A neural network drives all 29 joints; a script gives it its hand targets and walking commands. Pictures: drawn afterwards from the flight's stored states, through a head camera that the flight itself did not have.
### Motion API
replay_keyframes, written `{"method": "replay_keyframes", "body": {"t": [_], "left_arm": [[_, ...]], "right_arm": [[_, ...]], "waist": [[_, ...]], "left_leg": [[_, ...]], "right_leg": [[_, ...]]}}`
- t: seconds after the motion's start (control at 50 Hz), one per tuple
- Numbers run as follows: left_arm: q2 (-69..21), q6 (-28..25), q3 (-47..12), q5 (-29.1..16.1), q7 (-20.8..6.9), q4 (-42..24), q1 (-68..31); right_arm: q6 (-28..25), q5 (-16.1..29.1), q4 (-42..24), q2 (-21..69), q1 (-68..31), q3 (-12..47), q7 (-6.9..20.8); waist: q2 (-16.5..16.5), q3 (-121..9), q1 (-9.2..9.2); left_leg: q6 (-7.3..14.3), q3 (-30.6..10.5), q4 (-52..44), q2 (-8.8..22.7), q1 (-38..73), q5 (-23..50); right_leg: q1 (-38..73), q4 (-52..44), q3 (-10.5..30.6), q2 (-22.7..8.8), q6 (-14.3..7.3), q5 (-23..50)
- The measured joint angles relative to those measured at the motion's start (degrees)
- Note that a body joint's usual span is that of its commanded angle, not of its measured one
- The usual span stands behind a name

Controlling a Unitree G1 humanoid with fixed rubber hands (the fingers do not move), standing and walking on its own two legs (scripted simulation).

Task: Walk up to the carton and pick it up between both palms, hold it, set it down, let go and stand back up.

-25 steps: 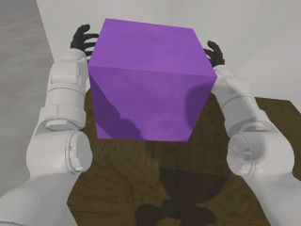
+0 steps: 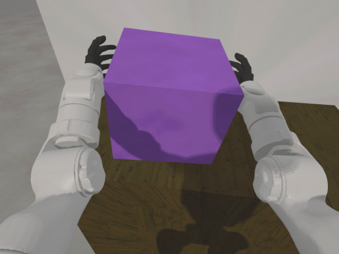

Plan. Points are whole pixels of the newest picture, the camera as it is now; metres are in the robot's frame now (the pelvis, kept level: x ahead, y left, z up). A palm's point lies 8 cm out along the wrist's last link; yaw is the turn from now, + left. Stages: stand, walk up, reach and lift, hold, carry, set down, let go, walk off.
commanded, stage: set down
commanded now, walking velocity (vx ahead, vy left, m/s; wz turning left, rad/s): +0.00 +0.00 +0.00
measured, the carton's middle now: (168, 96) +0.44 -0.04 +0.21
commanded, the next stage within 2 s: none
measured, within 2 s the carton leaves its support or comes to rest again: neither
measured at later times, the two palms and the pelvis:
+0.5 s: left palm (103, 81) +0.45 +0.11 +0.26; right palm (245, 95) +0.39 -0.22 +0.23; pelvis +0.00 +0.00 +0.00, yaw +0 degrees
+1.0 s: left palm (108, 91) +0.46 +0.11 +0.23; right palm (241, 104) +0.40 -0.22 +0.19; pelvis +0.00 +0.00 +0.00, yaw -1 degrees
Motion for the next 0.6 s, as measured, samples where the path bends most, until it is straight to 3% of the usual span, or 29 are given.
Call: {"method": "replay_keyframes", "body": {"t": [0.3, 0.6], "left_arm": [[-1.0, -1.7, -0.6, 0.0, 0.1, -0.8, 3.2], [-2.8, -3.5, 3.4, 2.0, 0.8, 2.2, 1.7]], "right_arm": [[-2.2, -2.4, 0.5, 1.2, 2.3, -3.2, 0.9], [-2.5, -7.4, 0.4, 1.0, 2.3, -6.9, 3.2]], "waist": [[-1.9, 0.8, -0.88], [-0.1, 0.6, -0.32]], "left_leg": [[-0.2, 0.1, 0.3, 0.0, -0.1, -0.4], [0.2, 0.8, -0.7, -0.3, -0.8, 0.3]], "right_leg": [[0.1, -0.2, 0.0, 0.0, 0.0, 0.0], [-1.6, 0.4, 0.7, -0.3, 0.3, 0.0]]}}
